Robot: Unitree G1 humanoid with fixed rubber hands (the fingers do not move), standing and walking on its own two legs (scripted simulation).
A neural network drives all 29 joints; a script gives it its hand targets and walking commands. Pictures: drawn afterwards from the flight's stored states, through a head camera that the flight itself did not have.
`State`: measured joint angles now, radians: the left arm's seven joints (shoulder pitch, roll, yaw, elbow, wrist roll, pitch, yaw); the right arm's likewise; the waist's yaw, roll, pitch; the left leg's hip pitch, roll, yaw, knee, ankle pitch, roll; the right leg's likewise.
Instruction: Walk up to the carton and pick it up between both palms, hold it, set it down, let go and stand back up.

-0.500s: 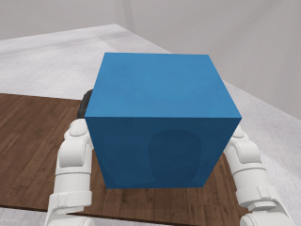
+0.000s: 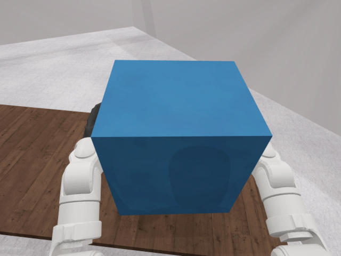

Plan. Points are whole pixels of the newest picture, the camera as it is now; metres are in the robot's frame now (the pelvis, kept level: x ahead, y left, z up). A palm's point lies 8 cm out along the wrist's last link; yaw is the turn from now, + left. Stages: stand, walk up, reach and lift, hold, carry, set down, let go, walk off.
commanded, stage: hold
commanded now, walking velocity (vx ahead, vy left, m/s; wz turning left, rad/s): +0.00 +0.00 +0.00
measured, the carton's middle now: (175, 140) +0.36 +0.00 +0.14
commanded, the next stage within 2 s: none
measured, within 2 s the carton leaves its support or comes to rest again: neither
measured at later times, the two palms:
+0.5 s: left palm (94, 137) +0.35 +0.18 +0.16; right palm (253, 141) +0.35 -0.18 +0.15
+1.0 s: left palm (94, 138) +0.35 +0.18 +0.15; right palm (252, 139) +0.35 -0.18 +0.15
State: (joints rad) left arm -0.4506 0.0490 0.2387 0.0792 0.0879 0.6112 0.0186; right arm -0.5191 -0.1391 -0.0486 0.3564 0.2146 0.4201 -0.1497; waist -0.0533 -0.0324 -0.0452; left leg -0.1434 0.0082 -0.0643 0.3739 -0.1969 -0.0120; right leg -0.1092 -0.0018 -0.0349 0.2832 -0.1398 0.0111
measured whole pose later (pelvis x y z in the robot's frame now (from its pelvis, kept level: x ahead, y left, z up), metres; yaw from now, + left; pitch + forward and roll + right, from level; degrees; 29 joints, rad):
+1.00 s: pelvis -0.01 +0.00 +0.00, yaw +0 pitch -2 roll -1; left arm -0.49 0.06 0.24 0.15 0.09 0.61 0.02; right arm -0.55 -0.14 -0.06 0.42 0.20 0.42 -0.14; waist -0.05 -0.04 -0.05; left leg -0.16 0.01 -0.06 0.37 -0.18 -0.01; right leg -0.13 0.00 -0.03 0.29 -0.13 0.01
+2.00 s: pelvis +0.00 +0.01 +0.00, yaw -1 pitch -2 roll -1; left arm -0.45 0.04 0.24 0.07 0.09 0.63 0.03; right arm -0.51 -0.15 -0.04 0.35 0.22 0.43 -0.15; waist -0.05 -0.03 -0.04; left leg -0.14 0.01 -0.05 0.37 -0.19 -0.01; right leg -0.10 0.00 -0.02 0.27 -0.13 0.02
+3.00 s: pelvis +0.01 +0.00 +0.00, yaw +0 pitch -2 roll -1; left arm -0.43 0.04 0.23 0.05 0.09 0.64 0.03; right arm -0.50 -0.15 -0.03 0.35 0.23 0.43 -0.15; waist -0.06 -0.04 -0.05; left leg -0.13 0.01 -0.06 0.37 -0.20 -0.01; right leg -0.09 0.00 -0.03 0.26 -0.14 0.01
